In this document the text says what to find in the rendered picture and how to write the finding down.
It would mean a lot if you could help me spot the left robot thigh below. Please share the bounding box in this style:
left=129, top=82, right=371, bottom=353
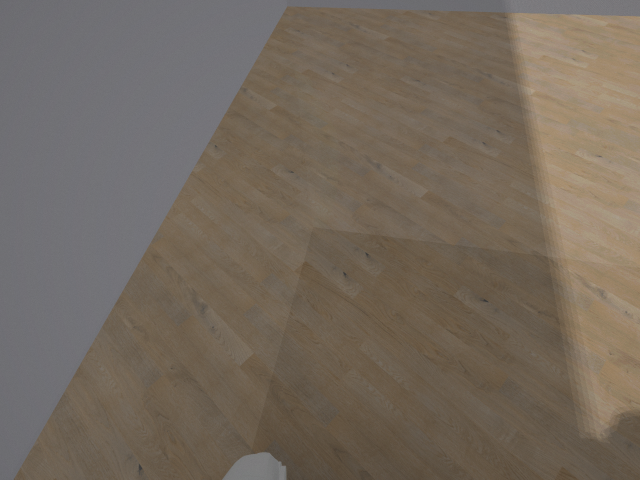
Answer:
left=222, top=454, right=286, bottom=480

